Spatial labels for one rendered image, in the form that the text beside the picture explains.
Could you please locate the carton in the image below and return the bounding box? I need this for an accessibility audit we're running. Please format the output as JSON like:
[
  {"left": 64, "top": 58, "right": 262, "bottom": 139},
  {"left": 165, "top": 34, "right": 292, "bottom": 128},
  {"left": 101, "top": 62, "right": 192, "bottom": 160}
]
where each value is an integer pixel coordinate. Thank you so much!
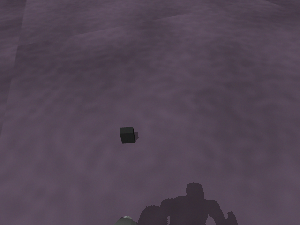
[{"left": 120, "top": 127, "right": 135, "bottom": 144}]

